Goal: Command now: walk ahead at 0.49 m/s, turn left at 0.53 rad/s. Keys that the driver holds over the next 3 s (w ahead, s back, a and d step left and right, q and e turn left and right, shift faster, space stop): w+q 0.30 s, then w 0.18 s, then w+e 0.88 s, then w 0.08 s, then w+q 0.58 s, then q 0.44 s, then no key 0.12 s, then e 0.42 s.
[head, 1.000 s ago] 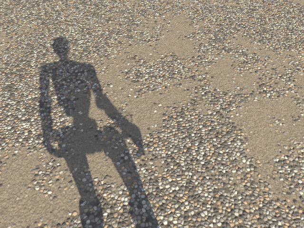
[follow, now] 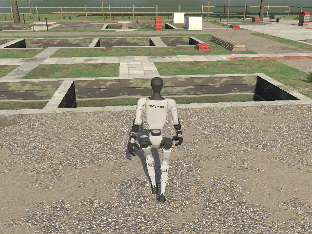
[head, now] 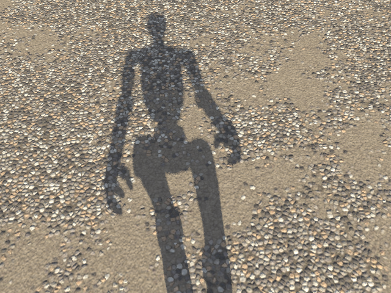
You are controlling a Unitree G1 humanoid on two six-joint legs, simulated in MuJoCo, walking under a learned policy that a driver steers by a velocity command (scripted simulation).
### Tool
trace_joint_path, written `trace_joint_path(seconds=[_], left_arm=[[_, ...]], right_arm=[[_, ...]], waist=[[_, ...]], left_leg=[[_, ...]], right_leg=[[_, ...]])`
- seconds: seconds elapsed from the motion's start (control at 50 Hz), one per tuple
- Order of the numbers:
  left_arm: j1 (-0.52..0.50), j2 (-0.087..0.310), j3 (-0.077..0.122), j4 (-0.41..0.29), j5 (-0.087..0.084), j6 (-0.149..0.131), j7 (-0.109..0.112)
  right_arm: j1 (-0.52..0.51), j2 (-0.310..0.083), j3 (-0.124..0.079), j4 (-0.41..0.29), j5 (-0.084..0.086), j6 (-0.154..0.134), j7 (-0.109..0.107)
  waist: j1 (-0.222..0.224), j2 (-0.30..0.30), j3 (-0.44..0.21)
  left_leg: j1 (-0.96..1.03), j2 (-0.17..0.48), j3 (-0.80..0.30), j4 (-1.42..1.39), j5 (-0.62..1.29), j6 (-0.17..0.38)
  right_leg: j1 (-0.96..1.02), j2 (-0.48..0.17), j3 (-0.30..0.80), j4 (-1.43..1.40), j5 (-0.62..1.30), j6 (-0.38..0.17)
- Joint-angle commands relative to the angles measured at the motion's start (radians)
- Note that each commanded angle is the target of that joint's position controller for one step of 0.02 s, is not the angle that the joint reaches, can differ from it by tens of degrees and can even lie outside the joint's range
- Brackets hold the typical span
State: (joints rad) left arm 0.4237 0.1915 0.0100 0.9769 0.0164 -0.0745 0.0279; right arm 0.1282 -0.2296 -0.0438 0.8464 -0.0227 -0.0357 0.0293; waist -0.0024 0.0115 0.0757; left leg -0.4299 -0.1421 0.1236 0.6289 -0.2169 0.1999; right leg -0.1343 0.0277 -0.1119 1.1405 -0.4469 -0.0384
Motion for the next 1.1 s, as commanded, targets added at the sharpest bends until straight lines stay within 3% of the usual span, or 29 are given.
trace_joint_path(seconds=[0.02, 0.04, 0.06, 0.08, 0.12, 0.16, 0.24, 0.38, 0.42, 0.44, 0.46, 0.48, 0.5, 0.52, 0.54, 0.56, 0.58, 0.62, 0.7, 0.78, 0.9, 0.94, 0.98, 1.0, 1.02, 1.04, 1.06, 1.08, 1.1], left_arm=[[-0.115, 0.169, 0.031, -0.177, 0.004, -0.046, -0.025], [-0.125, 0.168, 0.034, -0.172, 0.007, -0.045, -0.024], [-0.114, 0.156, 0.032, -0.171, 0.022, -0.026, -0.023], [-0.099, 0.136, 0.027, -0.17, 0.033, -0.003, -0.027], [-0.118, 0.113, 0.022, -0.187, 0.037, 0.026, -0.03], [-0.203, 0.116, 0.023, -0.225, 0.034, 0.036, -0.034], [-0.372, 0.13, 0.027, -0.286, 0.028, 0.045, -0.04], [-0.565, 0.122, 0.007, -0.362, 0.019, 0.028, -0.059], [-0.543, 0.128, 0.007, -0.365, 0.014, 0.018, -0.06], [-0.48, 0.143, 0.013, -0.349, 0.012, 0.013, -0.056], [-0.387, 0.17, 0.025, -0.319, 0.011, 0.008, -0.047], [-0.241, 0.195, 0.038, -0.273, 0.008, -0.001, -0.036], [-0.08, 0.235, 0.053, -0.236, 0.02, -0.012, -0.02], [0.045, 0.338, 0.078, -0.226, 0.045, -0.012, -0.01], [0.042, 0.31, 0.086, -0.193, 0.02, 0.006, -0.024], [-0.07, 0.239, 0.073, -0.21, -0.002, 0.011, -0.034], [-0.147, 0.18, 0.06, -0.222, -0.007, 0.01, -0.042], [-0.147, 0.142, 0.046, -0.194, -0.005, 0.002, -0.046], [-0.067, 0.165, 0.055, -0.145, -0.014, -0.015, -0.046], [0.006, 0.176, 0.062, -0.124, -0.018, -0.006, -0.041], [0.1, 0.199, 0.075, -0.114, -0.004, 0.006, -0.032], [0.082, 0.209, 0.08, -0.124, 0.0, 0.011, -0.025], [0.035, 0.223, 0.087, -0.138, -0.002, 0.013, -0.023], [0.026, 0.212, 0.085, -0.141, -0.008, 0.008, -0.029], [0.009, 0.168, 0.074, -0.174, -0.023, -0.001, -0.035], [0.097, 0.086, 0.056, -0.202, -0.052, 0.003, -0.032], [0.102, 0.172, 0.07, -0.189, -0.019, 0.02, -0.023], [0.04, 0.18, 0.075, -0.181, -0.001, 0.028, -0.03], [-0.007, 0.156, 0.072, -0.187, 0.003, 0.031, -0.041]], right_arm=[[0.202, -0.173, -0.058, 0.021, 0.022, 0.013, -0.02], [0.159, -0.129, -0.047, 0.018, 0.014, 0.006, -0.02], [0.145, -0.115, -0.039, 0.014, 0.014, -0.005, -0.023], [0.144, -0.115, -0.035, 0.016, 0.017, -0.017, -0.024], [0.171, -0.144, -0.039, 0.025, 0.02, -0.037, -0.022], [0.211, -0.162, -0.042, 0.032, 0.023, -0.039, -0.024], [0.329, -0.158, -0.042, 0.046, 0.025, -0.029, -0.026], [0.434, -0.151, -0.034, 0.058, 0.006, -0.028, -0.045], [0.415, -0.158, -0.033, 0.058, 0.003, -0.033, -0.053], [0.378, -0.169, -0.033, 0.052, 0.004, -0.037, -0.055], [0.357, -0.186, -0.035, 0.05, 0.004, -0.042, -0.054], [0.337, -0.195, -0.035, 0.052, 0.005, -0.046, -0.046], [0.323, -0.182, -0.031, 0.041, 0.007, -0.055, -0.038], [0.435, -0.083, -0.011, 0.022, 0.034, -0.057, -0.033], [0.488, -0.125, -0.016, 0.045, 0.028, -0.054, -0.035], [0.394, -0.155, -0.021, 0.035, -0.005, -0.049, -0.033], [0.288, -0.149, -0.016, 0.008, -0.017, -0.051, -0.024], [0.224, -0.124, -0.01, -0.027, -0.03, -0.043, -0.012], [0.195, -0.082, 0.007, -0.046, -0.033, -0.025, -0.003], [-0.018, -0.07, 0.023, -0.122, -0.024, -0.02, -0.002], [-0.202, -0.073, 0.035, -0.192, -0.005, -0.03, -0.003], [-0.19, -0.086, 0.031, -0.2, -0.001, -0.039, -0.007], [-0.076, -0.11, 0.019, -0.171, 0.002, -0.051, -0.018], [0.029, -0.144, 0.005, -0.142, -0.006, -0.063, -0.03], [0.182, -0.221, -0.015, -0.132, -0.027, -0.073, -0.049], [0.222, -0.296, -0.035, -0.136, -0.04, -0.056, -0.058], [0.203, -0.245, -0.037, -0.129, -0.025, -0.041, -0.054], [0.151, -0.155, -0.017, -0.142, -0.017, -0.04, -0.048], [0.112, -0.112, -0.007, -0.14, -0.013, -0.045, -0.042]], waist=[[-0.064, -0.021, -0.077], [-0.01, -0.099, -0.003], [0.024, -0.119, 0.004], [0.044, -0.106, 0.0], [0.049, -0.07, -0.016], [0.026, -0.023, -0.01], [-0.054, 0.034, -0.022], [-0.125, 0.073, -0.013], [-0.1, 0.085, -0.015], [-0.062, 0.09, -0.027], [-0.021, 0.093, -0.064], [0.049, 0.064, -0.133], [0.119, 0.036, -0.231], [0.095, -0.175, -0.4], [0.071, -0.248, -0.414], [0.03, -0.12, -0.209], [0.024, -0.037, -0.113], [-0.013, -0.05, -0.044], [-0.03, -0.087, -0.063], [0.017, -0.084, -0.015], [0.079, -0.09, -0.036], [0.061, -0.1, -0.044], [0.003, -0.101, -0.078], [-0.044, -0.052, -0.136], [-0.106, 0.057, -0.265], [-0.075, 0.248, -0.355], [-0.05, 0.178, -0.296], [-0.038, 0.063, -0.179], [-0.024, 0.035, -0.109]], left_leg=[[0.492, 0.435, -0.751, -0.428, -0.183, 0.243], [0.355, 0.392, -0.673, -0.45, -0.073, 0.188], [0.271, 0.345, -0.6, -0.447, 0.05, 0.159], [0.21, 0.311, -0.535, -0.452, 0.127, 0.14], [0.162, 0.258, -0.45, -0.447, 0.268, 0.119], [0.161, 0.222, -0.417, -0.451, 0.298, 0.084], [0.304, 0.21, -0.443, -0.418, 0.351, 0.01], [0.506, 0.24, -0.469, -0.344, 0.516, 0.013], [0.504, 0.267, -0.472, -0.33, 0.579, 0.0], [0.477, 0.268, -0.458, -0.301, 0.654, -0.02], [0.466, 0.262, -0.447, -0.223, 0.792, -0.038], [0.45, 0.228, -0.411, -0.067, 0.849, -0.056], [0.326, 0.191, -0.378, 0.139, 0.675, -0.069], [0.073, 0.07, -0.281, 0.494, 0.168, -0.113], [-0.102, -0.009, -0.243, 0.662, -0.294, -0.122], [-0.186, 0.07, -0.251, 0.694, -0.204, -0.116], [-0.189, 0.115, -0.23, 0.643, -0.124, -0.118], [-0.152, 0.169, -0.204, 0.536, -0.089, -0.134], [-0.123, 0.183, -0.154, 0.41, -0.06, -0.181], [-0.165, 0.19, -0.126, 0.192, 0.099, -0.221], [-0.125, 0.145, -0.13, 0.005, 0.162, -0.231], [-0.052, 0.133, -0.146, -0.059, 0.114, -0.217], [0.142, 0.105, -0.142, -0.153, 0.063, -0.192], [0.312, 0.131, -0.167, -0.209, 0.067, -0.166], [0.527, 0.336, -0.357, -0.244, -0.092, -0.111], [0.731, 0.575, -0.727, -0.324, -0.211, -0.016], [0.645, 0.59, -0.838, -0.347, -0.314, 0.019], [0.53, 0.533, -0.709, -0.367, -0.3, 0.0], [0.433, 0.481, -0.571, -0.397, -0.17, -0.019]], right_leg=[[-0.634, -0.054, 0.184, 0.301, 0.094, -0.013], [-0.573, -0.088, 0.175, 0.209, 0.126, -0.005], [-0.503, -0.108, 0.18, 0.149, 0.127, 0.014], [-0.446, -0.124, 0.176, 0.091, 0.128, 0.032], [-0.414, -0.131, 0.145, 0.007, 0.163, 0.057], [-0.452, -0.137, 0.124, -0.092, 0.259, 0.077], [-0.572, -0.119, 0.12, -0.251, 0.416, 0.089], [-0.594, -0.055, 0.093, -0.487, 0.423, 0.058], [-0.483, -0.041, 0.097, -0.564, 0.415, 0.024], [-0.372, -0.024, 0.095, -0.606, 0.386, 0.003], [-0.242, 0.007, 0.087, -0.625, 0.34, -0.019], [-0.075, 0.02, 0.078, -0.685, 0.359, -0.044], [0.156, -0.079, 0.166, -0.678, 0.32, -0.082], [0.452, -0.366, 0.576, -0.66, 0.254, -0.197], [0.457, -0.438, 0.902, -0.819, 0.18, -0.278], [0.287, -0.387, 0.811, -0.864, 0.063, -0.265], [0.157, -0.339, 0.674, -0.885, 0.105, -0.248], [0.016, -0.243, 0.522, -0.918, 0.314, -0.211], [-0.039, -0.184, 0.422, -0.944, 0.506, -0.219], [-0.07, -0.15, 0.397, -0.977, 0.482, -0.199], [0.027, -0.157, 0.44, -0.88, 0.594, -0.169], [0.034, -0.166, 0.473, -0.832, 0.613, -0.152], [-0.008, -0.147, 0.49, -0.741, 0.635, -0.122], [-0.056, -0.092, 0.454, -0.601, 0.627, -0.099], [-0.164, -0.035, 0.376, -0.359, 0.454, -0.072], [-0.443, 0.098, 0.228, -0.117, -0.073, -0.041], [-0.546, 0.031, 0.198, 0.008, -0.094, -0.048], [-0.553, -0.014, 0.211, 0.041, 0.001, -0.048], [-0.534, -0.04, 0.204, 0.021, 0.067, -0.037]])
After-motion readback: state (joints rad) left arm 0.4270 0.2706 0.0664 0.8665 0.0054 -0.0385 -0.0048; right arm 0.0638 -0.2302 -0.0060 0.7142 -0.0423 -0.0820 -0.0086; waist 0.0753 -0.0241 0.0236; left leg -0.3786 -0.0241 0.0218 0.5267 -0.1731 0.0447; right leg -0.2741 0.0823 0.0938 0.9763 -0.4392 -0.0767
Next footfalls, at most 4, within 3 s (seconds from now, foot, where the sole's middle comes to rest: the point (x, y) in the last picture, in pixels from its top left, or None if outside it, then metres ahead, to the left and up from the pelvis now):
0.50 right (237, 286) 0.47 -0.09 -0.75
1.02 left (169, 226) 0.68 0.14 -0.75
1.54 right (237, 172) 0.91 -0.12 -0.75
2.08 left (199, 116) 1.22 0.03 -0.75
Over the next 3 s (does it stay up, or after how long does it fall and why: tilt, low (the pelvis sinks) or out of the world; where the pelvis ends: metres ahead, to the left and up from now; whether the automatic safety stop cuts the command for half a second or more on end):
stays up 1.23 -0.06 0.04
